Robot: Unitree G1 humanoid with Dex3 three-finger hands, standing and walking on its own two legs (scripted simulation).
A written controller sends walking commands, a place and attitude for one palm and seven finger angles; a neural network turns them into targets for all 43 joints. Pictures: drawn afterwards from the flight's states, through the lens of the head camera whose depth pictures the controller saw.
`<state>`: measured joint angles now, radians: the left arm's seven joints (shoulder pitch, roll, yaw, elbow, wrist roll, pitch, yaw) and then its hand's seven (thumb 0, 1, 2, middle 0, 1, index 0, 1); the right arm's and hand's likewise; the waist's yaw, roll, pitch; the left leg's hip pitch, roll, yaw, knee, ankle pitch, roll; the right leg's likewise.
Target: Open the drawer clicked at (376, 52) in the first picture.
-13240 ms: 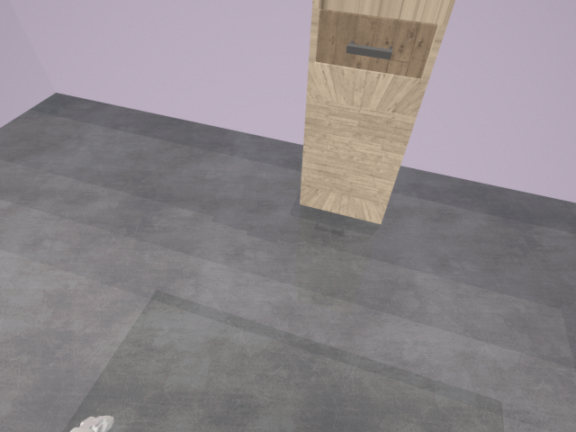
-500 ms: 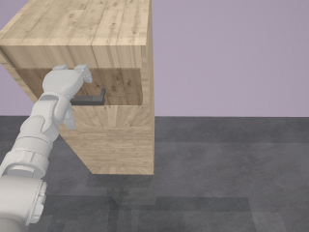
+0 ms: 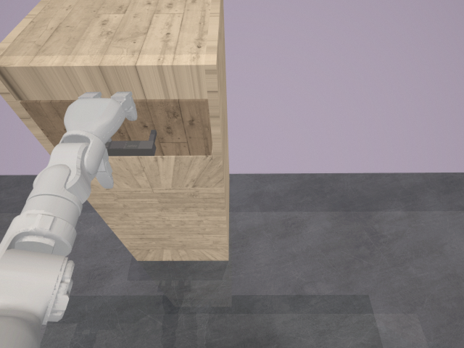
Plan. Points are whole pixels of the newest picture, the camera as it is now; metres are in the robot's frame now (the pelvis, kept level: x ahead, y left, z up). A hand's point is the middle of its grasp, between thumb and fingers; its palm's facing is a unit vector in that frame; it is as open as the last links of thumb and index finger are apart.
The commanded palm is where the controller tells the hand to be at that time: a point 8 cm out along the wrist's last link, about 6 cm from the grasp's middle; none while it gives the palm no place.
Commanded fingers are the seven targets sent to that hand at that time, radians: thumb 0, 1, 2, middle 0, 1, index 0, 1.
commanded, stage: move the hooked fingers above the handle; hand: left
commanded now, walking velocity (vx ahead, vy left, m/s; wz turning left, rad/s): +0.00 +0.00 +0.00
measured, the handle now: (122, 141) +0.51 +0.23 +0.04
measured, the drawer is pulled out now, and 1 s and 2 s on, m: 0.00 0.00 0.00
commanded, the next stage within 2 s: lower the fingers behind the handle in 0.20 s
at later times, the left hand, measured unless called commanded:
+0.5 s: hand (109, 139) +0.46 +0.23 +0.10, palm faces -0.01 -0.01 -1.00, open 13.6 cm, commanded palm +0.45 +0.23 +0.15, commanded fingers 0.00 -0.50 0.30 -0.30 -1.20 -0.30 -1.20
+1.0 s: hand (110, 140) +0.46 +0.22 +0.09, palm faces +0.02 -0.01 -1.00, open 13.7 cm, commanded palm +0.45 +0.23 +0.11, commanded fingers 0.00 -0.50 0.30 -0.30 -1.20 -0.30 -1.20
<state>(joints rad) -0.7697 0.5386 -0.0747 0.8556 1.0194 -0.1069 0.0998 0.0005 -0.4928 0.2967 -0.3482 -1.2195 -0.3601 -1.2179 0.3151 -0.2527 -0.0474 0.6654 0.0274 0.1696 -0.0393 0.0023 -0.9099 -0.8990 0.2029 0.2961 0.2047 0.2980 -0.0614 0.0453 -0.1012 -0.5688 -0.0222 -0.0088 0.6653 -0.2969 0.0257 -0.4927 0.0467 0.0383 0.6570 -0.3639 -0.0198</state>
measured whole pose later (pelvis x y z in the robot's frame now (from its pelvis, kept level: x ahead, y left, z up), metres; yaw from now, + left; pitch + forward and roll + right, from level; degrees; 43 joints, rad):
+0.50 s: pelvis +0.00 +0.00 +0.00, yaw +1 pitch +12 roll -1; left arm -0.81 0.53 -0.10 0.89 1.02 -0.10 0.12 0.00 -0.49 0.30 -0.36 -1.23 -0.37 -1.23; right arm 0.32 -0.26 -0.04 0.67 0.03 0.16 -0.04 0.00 -0.91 -0.90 0.20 0.30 0.20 0.30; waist -0.06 0.04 -0.11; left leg -0.59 -0.03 -0.02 0.68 -0.30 0.03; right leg -0.51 0.04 0.03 0.67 -0.37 -0.02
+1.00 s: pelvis -0.03 +0.00 -0.01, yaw +0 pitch +14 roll -1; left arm -0.91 0.54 -0.10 1.00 1.05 -0.07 0.17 0.00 -0.49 0.30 -0.33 -1.22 -0.32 -1.29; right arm 0.35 -0.26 -0.02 0.66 0.03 0.16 -0.05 0.00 -0.91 -0.90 0.20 0.30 0.21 0.30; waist -0.09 0.03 -0.12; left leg -0.70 -0.02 -0.02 0.75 -0.29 0.02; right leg -0.63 0.05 0.02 0.74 -0.36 -0.02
